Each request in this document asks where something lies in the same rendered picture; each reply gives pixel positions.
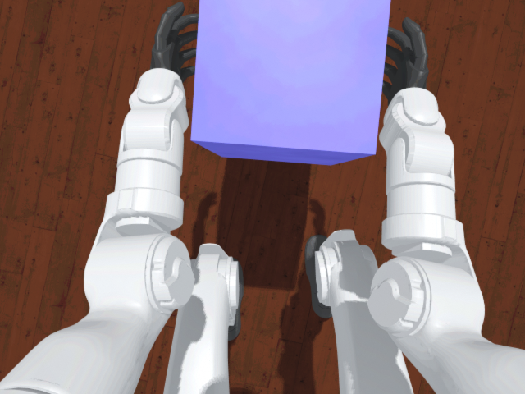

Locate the right robot upper arm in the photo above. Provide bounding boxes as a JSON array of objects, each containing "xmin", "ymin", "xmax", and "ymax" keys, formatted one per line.
[{"xmin": 367, "ymin": 256, "xmax": 525, "ymax": 394}]

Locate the carton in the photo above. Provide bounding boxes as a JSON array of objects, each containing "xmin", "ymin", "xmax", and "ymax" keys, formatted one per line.
[{"xmin": 191, "ymin": 0, "xmax": 390, "ymax": 165}]

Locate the left robot forearm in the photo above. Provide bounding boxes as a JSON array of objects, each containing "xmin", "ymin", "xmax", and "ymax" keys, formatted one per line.
[{"xmin": 84, "ymin": 68, "xmax": 189, "ymax": 298}]

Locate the right robot hand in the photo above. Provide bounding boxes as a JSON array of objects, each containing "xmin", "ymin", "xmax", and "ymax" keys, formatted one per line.
[{"xmin": 382, "ymin": 17, "xmax": 429, "ymax": 106}]

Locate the left robot hand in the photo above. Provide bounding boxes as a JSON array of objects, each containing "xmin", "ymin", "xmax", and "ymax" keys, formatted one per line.
[{"xmin": 150, "ymin": 2, "xmax": 199, "ymax": 84}]

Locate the robot thigh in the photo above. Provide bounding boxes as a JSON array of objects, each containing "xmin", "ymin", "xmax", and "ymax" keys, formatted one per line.
[
  {"xmin": 315, "ymin": 240, "xmax": 413, "ymax": 394},
  {"xmin": 163, "ymin": 254, "xmax": 239, "ymax": 394}
]

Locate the right robot thigh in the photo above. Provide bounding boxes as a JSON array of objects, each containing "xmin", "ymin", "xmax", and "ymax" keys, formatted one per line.
[{"xmin": 315, "ymin": 240, "xmax": 413, "ymax": 394}]

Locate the left robot thigh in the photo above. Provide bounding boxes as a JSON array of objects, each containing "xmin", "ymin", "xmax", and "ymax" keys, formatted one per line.
[{"xmin": 163, "ymin": 254, "xmax": 239, "ymax": 394}]

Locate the right robot forearm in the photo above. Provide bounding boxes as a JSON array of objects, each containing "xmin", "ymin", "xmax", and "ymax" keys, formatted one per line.
[{"xmin": 379, "ymin": 88, "xmax": 479, "ymax": 286}]

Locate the left robot upper arm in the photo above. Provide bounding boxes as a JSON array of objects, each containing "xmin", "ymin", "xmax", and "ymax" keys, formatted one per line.
[{"xmin": 0, "ymin": 233, "xmax": 194, "ymax": 394}]

